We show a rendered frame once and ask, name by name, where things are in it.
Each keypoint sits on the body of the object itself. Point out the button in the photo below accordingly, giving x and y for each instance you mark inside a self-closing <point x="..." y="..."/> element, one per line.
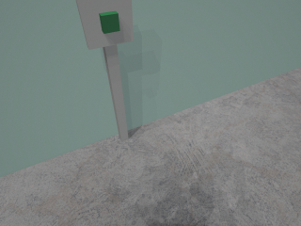
<point x="109" y="22"/>

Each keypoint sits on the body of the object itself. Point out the panel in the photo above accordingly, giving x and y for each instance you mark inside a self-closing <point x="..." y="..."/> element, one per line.
<point x="90" y="19"/>

